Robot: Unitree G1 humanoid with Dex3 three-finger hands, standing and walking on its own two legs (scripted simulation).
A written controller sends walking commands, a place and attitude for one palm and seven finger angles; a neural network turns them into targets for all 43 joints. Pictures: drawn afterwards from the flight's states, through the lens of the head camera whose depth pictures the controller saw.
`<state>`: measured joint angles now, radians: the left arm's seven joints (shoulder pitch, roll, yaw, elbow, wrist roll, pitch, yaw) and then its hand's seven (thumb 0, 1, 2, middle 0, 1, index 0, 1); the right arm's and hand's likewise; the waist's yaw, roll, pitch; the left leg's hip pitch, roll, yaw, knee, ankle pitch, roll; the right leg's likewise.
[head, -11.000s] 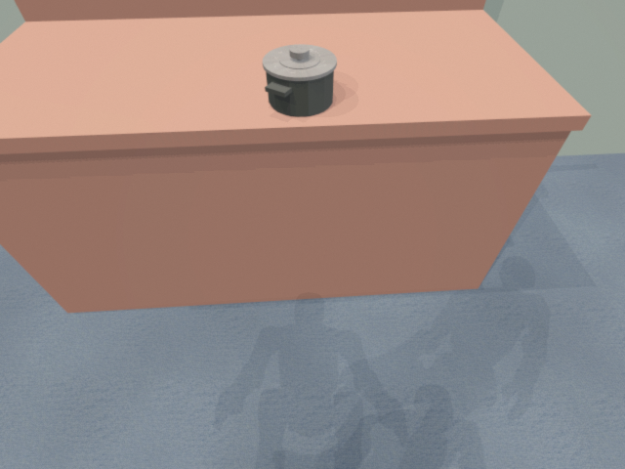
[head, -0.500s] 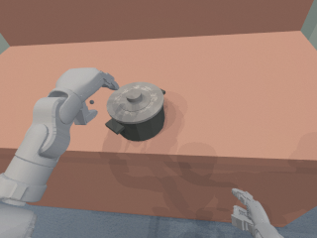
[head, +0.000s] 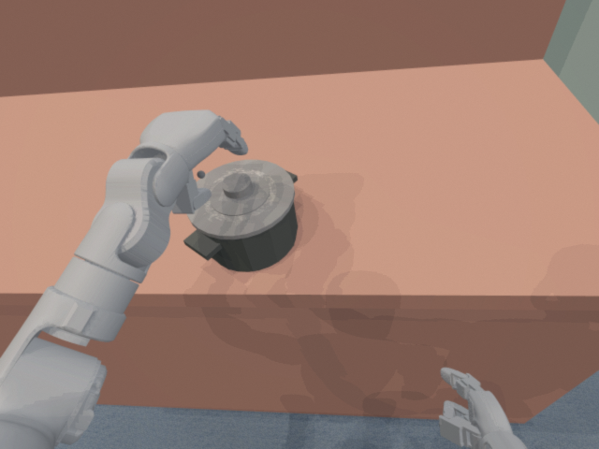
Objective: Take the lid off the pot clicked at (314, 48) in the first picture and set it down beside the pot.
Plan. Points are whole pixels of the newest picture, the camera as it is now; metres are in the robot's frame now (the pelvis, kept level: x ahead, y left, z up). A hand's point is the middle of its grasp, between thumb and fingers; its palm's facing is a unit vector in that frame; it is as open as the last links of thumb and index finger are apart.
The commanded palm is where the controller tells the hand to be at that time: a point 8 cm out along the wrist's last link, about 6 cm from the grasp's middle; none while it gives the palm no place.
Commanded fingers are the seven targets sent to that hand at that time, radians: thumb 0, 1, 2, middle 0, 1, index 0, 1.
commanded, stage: move the open hand above the knob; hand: left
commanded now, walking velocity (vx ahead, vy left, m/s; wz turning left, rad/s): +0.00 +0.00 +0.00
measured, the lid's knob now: (237, 185) +0.45 +0.12 +0.12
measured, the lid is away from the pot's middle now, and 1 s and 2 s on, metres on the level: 0.00 0.00 0.00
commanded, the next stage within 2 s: lower the open fingers around the knob in 1.16 s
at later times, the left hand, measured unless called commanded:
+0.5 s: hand (223, 160) +0.42 +0.11 +0.19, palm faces -0.11 -0.05 -0.99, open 9.9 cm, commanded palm +0.39 +0.13 +0.26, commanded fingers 0.00 -0.33 1.57 -0.86 -0.08 -0.86 -0.08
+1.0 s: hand (204, 168) +0.41 +0.13 +0.19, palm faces -0.10 -0.05 -0.99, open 9.9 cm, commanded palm +0.38 +0.14 +0.26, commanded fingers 0.00 -0.33 1.57 -0.86 -0.08 -0.86 -0.08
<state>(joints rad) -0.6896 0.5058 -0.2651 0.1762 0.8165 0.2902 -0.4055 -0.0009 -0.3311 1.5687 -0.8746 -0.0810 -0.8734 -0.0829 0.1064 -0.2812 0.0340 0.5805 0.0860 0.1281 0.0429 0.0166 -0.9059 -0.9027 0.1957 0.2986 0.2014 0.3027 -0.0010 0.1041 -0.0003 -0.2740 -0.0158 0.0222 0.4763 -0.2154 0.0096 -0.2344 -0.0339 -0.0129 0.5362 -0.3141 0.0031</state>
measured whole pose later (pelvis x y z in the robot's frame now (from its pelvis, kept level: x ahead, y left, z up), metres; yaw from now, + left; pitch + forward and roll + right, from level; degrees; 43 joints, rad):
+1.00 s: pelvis +0.00 +0.00 +0.00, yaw +0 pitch +1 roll +1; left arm -0.75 0.48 -0.30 0.24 0.83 0.32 -0.39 0.00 -0.33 1.57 -0.88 -0.08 -0.87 -0.08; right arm 0.08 -0.27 0.04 0.59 0.09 0.14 0.04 0.02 -0.91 -0.90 0.20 0.30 0.20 0.30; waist 0.00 0.09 -0.01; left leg -0.27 -0.02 0.02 0.48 -0.21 0.01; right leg -0.23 -0.03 -0.01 0.53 -0.31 0.00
